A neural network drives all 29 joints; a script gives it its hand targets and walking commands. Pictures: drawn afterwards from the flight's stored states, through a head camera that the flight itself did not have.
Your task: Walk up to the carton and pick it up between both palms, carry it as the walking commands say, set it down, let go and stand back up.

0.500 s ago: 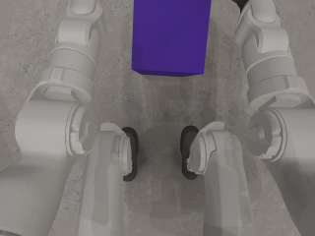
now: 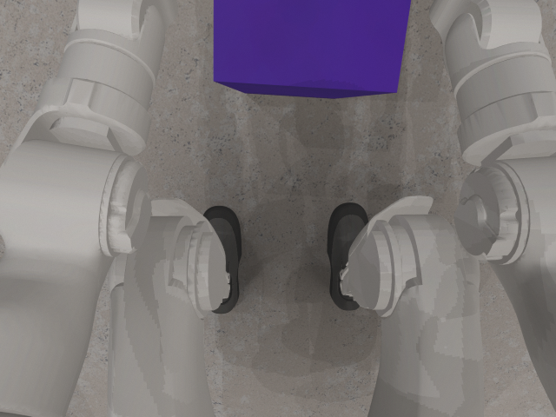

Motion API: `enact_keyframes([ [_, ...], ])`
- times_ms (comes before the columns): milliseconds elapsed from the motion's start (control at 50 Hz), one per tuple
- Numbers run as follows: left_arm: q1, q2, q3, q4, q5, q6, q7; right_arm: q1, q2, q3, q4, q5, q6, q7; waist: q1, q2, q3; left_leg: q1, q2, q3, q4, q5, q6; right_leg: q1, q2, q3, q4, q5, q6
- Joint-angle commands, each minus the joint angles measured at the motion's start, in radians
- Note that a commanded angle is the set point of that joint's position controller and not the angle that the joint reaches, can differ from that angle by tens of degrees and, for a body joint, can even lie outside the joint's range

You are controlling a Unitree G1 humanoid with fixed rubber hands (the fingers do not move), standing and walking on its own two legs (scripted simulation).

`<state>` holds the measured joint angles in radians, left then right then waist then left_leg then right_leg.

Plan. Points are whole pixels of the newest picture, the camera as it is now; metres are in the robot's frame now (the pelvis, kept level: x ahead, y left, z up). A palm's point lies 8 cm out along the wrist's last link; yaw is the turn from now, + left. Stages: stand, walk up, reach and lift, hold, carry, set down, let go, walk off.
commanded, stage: reach and lift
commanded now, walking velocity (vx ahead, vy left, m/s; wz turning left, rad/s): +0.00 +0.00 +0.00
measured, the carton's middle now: out of the picture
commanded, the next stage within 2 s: none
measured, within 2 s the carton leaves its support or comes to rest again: leaves its support in 1.36 s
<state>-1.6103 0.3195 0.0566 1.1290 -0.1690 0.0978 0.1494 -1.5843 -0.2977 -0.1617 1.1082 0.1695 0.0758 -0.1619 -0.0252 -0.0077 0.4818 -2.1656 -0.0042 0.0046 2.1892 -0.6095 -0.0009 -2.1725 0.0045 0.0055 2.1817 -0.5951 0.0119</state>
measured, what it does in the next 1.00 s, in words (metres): stands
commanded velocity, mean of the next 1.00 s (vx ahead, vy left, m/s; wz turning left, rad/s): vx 0.00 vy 0.00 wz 0.00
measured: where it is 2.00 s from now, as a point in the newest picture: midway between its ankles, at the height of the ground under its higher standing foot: (285, 274)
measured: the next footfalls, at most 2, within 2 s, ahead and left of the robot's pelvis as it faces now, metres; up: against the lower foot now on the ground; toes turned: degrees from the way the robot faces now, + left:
none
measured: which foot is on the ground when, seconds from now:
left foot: down 0.00-1.00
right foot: down 0.00-1.00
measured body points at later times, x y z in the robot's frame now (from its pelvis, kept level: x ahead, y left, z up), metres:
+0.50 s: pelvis +0.00 +0.00 +0.01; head +0.38 +0.00 +0.23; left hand +0.59 +0.10 -0.17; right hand +0.58 -0.14 -0.17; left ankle +0.11 +0.12 -0.35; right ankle +0.11 -0.12 -0.35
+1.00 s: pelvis +0.01 +0.00 -0.02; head +0.38 +0.00 +0.23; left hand +0.59 +0.10 -0.17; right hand +0.58 -0.14 -0.17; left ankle +0.11 +0.12 -0.35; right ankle +0.11 -0.12 -0.35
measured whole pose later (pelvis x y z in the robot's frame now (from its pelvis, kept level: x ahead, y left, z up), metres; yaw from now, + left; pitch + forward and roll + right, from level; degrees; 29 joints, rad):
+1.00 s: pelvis +0.01 +0.00 -0.02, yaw +1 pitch +33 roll -1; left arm -1.55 0.16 0.33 0.97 0.11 0.23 0.07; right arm -1.54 -0.16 -0.42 0.94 -0.11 0.25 -0.07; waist -0.04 0.00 0.44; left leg -2.20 -0.06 -0.03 2.25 -0.63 -0.02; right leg -2.19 0.04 0.02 2.25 -0.63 0.04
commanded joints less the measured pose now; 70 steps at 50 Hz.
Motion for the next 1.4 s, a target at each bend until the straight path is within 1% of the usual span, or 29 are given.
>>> enact_keyframes([
  [0,-0.297,0.077,0.007,-0.081,-0.001,-0.015,-0.010,-0.288,-0.096,-0.009,-0.084,-0.004,-0.018,0.007,-0.010,0.011,-1.348,0.623,-0.071,0.029,-0.167,0.386,-0.033,0.654,0.066,-0.043,-0.161,0.390,0.037],
  [80,-0.280,0.070,0.027,-0.059,0.018,-0.013,-0.023,-0.267,-0.085,-0.036,-0.063,-0.031,-0.014,0.021,-0.010,0.015,-1.271,0.592,-0.074,0.026,-0.178,0.357,-0.030,0.597,0.065,-0.045,-0.171,0.355,0.038],
  [180,-0.286,0.058,0.036,-0.063,0.035,-0.011,-0.032,-0.267,-0.069,-0.054,-0.062,-0.057,-0.009,0.034,-0.010,0.024,-1.233,0.588,-0.078,0.023,-0.189,0.340,-0.031,0.566,0.068,-0.048,-0.180,0.334,0.038],
  [280,-0.314,0.027,0.032,-0.077,0.050,-0.008,-0.034,-0.293,-0.040,-0.063,-0.073,-0.081,-0.006,0.038,-0.015,0.031,-1.231,0.606,-0.085,0.019,-0.192,0.329,-0.032,0.573,0.074,-0.050,-0.183,0.321,0.038],
  [400,-0.340,-0.031,0.054,-0.100,0.097,0.000,-0.030,-0.322,0.013,-0.087,-0.094,-0.134,-0.002,0.036,-0.021,0.037,-1.246,0.644,-0.100,0.019,-0.184,0.334,-0.037,0.611,0.091,-0.053,-0.175,0.331,0.041],
  [440,-0.349,-0.076,0.063,-0.109,0.121,0.003,-0.033,-0.333,0.074,-0.084,-0.097,-0.145,0.003,0.044,-0.010,0.033,-1.244,0.654,-0.105,0.020,-0.181,0.340,-0.036,0.618,0.099,-0.054,-0.170,0.334,0.043],
  [480,-0.373,-0.203,0.052,-0.110,0.138,0.014,-0.060,-0.371,0.214,-0.056,-0.109,-0.149,0.015,0.073,-0.001,0.023,-1.228,0.639,-0.112,0.022,-0.178,0.334,-0.028,0.624,0.108,-0.052,-0.167,0.332,0.043],
  [520,-0.398,-0.363,0.039,-0.103,0.152,0.026,-0.102,-0.402,0.373,-0.036,-0.119,-0.162,0.029,0.111,-0.007,0.021,-1.185,0.608,-0.121,0.022,-0.171,0.317,-0.023,0.613,0.115,-0.052,-0.161,0.321,0.038],
  [560,-0.414,-0.561,0.033,-0.086,0.173,0.041,-0.161,-0.442,0.574,-0.009,-0.138,-0.182,0.052,0.167,-0.012,0.020,-1.141,0.577,-0.132,0.024,-0.158,0.298,-0.018,0.599,0.121,-0.052,-0.152,0.300,0.034],
  [600,-0.423,-0.796,0.016,-0.072,0.192,0.061,-0.230,-0.491,0.804,0.035,-0.150,-0.195,0.080,0.238,-0.017,0.018,-1.098,0.545,-0.143,0.024,-0.144,0.284,-0.013,0.576,0.127,-0.056,-0.139,0.277,0.030],
  [620,-0.416,-0.884,0.009,-0.071,0.196,0.071,-0.256,-0.497,0.883,0.051,-0.161,-0.200,0.092,0.267,-0.022,0.018,-1.081,0.535,-0.147,0.027,-0.137,0.284,-0.010,0.559,0.130,-0.061,-0.133,0.268,0.027],
  [640,-0.405,-0.937,0.008,-0.076,0.200,0.079,-0.273,-0.488,0.934,0.060,-0.169,-0.205,0.102,0.287,-0.025,0.015,-1.069,0.527,-0.150,0.031,-0.129,0.287,-0.008,0.548,0.131,-0.065,-0.128,0.266,0.025],
  [680,-0.404,-0.987,0.000,-0.101,0.204,0.092,-0.292,-0.472,0.987,0.069,-0.186,-0.207,0.118,0.313,-0.029,0.018,-1.057,0.527,-0.155,0.036,-0.119,0.275,-0.005,0.523,0.133,-0.074,-0.122,0.248,0.023],
  [780,-0.398,-1.045,-0.036,-0.151,0.206,0.118,-0.318,-0.411,1.079,0.064,-0.171,-0.192,0.148,0.349,-0.019,0.040,-1.059,0.516,-0.157,0.046,-0.112,0.264,0.000,0.502,0.139,-0.080,-0.113,0.251,0.021],
  [860,-0.361,-1.098,-0.037,-0.155,0.201,0.128,-0.325,-0.406,1.113,0.079,-0.184,-0.182,0.159,0.362,-0.018,0.037,-1.072,0.523,-0.160,0.045,-0.104,0.294,0.005,0.484,0.139,-0.084,-0.109,0.271,0.021],
  [960,-0.359,-1.128,-0.051,-0.171,0.193,0.133,-0.323,-0.392,1.134,0.091,-0.192,-0.183,0.166,0.366,-0.032,0.035,-1.082,0.531,-0.164,0.039,-0.102,0.322,0.006,0.459,0.140,-0.085,-0.109,0.292,0.023],
  [1100,-0.372,-1.142,-0.066,-0.185,0.183,0.134,-0.311,-0.395,1.154,0.122,-0.200,-0.172,0.170,0.361,-0.032,0.034,-1.101,0.529,-0.167,0.043,-0.110,0.330,0.006,0.463,0.140,-0.079,-0.117,0.308,0.026],
  [1180,-0.379,-1.134,-0.045,-0.174,0.195,0.136,-0.306,-0.397,1.157,0.108,-0.180,-0.187,0.175,0.356,-0.027,0.030,-1.086,0.499,-0.168,0.049,-0.117,0.305,0.008,0.456,0.141,-0.077,-0.122,0.293,0.025],
  [1300,-0.488,-1.190,-0.130,-0.288,0.131,0.140,-0.286,-0.482,1.205,0.179,-0.282,-0.146,0.183,0.336,-0.035,0.039,-1.389,0.618,-0.172,0.058,-0.121,0.409,-0.003,0.590,0.149,-0.083,-0.123,0.407,0.031],
  [1380,-0.544,-1.195,-0.139,-0.330,0.130,0.149,-0.274,-0.482,1.221,0.174,-0.291,-0.167,0.200,0.322,-0.045,0.044,-1.453,0.619,-0.177,0.068,-0.140,0.413,-0.010,0.615,0.150,-0.085,-0.142,0.422,0.032],
])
